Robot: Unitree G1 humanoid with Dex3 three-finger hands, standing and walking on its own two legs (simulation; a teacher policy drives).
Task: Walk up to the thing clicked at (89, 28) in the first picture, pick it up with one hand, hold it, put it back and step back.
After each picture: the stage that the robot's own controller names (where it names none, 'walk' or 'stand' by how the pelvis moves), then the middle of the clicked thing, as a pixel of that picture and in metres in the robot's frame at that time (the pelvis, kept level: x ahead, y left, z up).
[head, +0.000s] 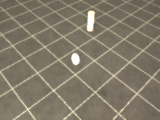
stand; (90, 21) +1.73 -0.11 -0.66
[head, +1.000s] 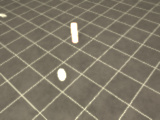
walk; (74, 33) +1.59 +0.18 -0.63
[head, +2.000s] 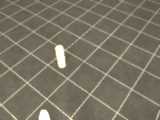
walk; (60, 57) +1.05 +0.26 -0.65
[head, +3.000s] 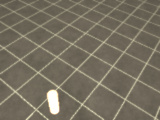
walk; (53, 102) +0.60 +0.20 -0.63
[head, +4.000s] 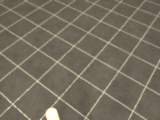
stand; (53, 119) +0.41 +0.21 -0.63
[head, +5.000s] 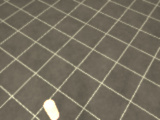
stand; (52, 110) +0.43 +0.23 -0.64
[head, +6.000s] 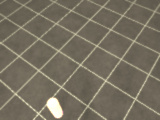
stand; (55, 108) +0.41 +0.22 -0.63
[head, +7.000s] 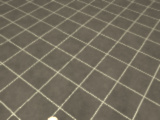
stand; out of the picture +0.42 +0.19 -0.66
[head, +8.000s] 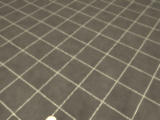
stand; out of the picture +0.43 +0.21 -0.66
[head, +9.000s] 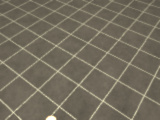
stand; out of the picture +0.42 +0.21 -0.66
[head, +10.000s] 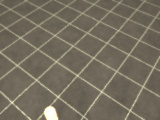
go down; (52, 117) +0.43 +0.20 -0.65
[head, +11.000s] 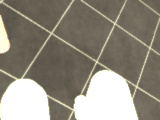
go down; out of the picture +0.51 +0.24 -0.23
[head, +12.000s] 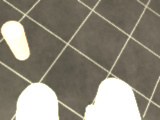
approach; (18, 43) +0.51 +0.22 -0.25
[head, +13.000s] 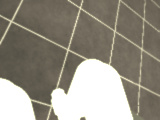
close in; out of the picture +0.50 +0.28 -0.17
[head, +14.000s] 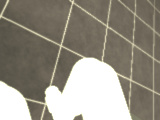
close; out of the picture +0.49 +0.29 -0.17
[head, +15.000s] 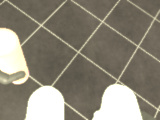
lift; (12, 62) +0.37 +0.23 -0.04
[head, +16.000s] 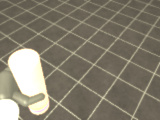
hold; (33, 86) +0.31 +0.16 +0.08
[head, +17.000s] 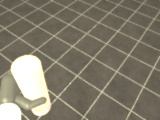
hold; (35, 90) +0.31 +0.16 +0.04
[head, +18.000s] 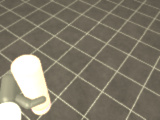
hold; (35, 89) +0.31 +0.16 +0.04
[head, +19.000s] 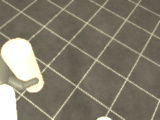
crouch; (27, 70) +0.38 +0.17 -0.01
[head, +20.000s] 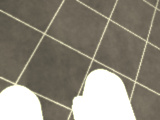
lower; out of the picture +0.52 +0.24 -0.05
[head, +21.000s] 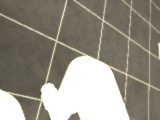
lower; out of the picture +0.49 +0.28 -0.17
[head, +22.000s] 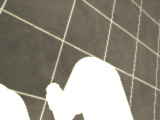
lower; out of the picture +0.47 +0.28 -0.18
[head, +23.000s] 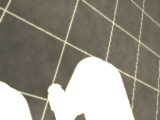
lower; out of the picture +0.47 +0.27 -0.18
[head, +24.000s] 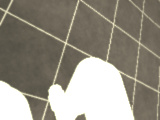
lower; out of the picture +0.47 +0.27 -0.17
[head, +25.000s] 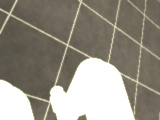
open; out of the picture +0.47 +0.27 -0.17
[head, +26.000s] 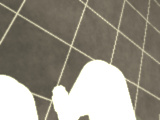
stand; out of the picture +0.46 +0.27 -0.18
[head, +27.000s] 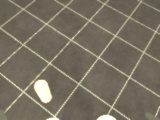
stand; (43, 92) +0.44 +0.19 -0.49
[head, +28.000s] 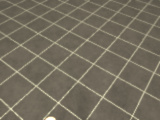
stand; out of the picture +0.41 +0.18 -0.60
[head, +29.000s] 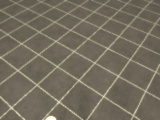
stand; out of the picture +0.40 +0.19 -0.60
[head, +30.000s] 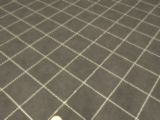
stand; out of the picture +0.41 +0.18 -0.64
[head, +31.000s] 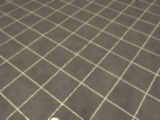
stand; out of the picture +0.40 +0.19 -0.66
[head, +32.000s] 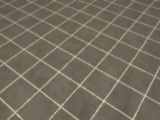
stand; out of the picture +0.39 +0.20 -0.66
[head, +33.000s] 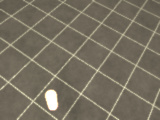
walk; (52, 100) +0.46 +0.15 -0.64
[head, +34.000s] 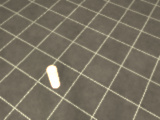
walk; (53, 77) +0.68 +0.23 -0.62
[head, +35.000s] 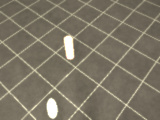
stand; (69, 48) +1.00 +0.16 -0.63
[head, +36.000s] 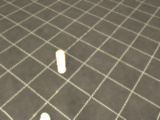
stand; (61, 62) +1.00 +0.19 -0.65
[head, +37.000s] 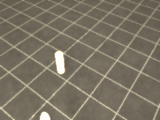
stand; (60, 63) +1.03 +0.20 -0.66
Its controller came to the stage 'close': yes
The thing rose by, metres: 0.68
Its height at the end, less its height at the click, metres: +0.00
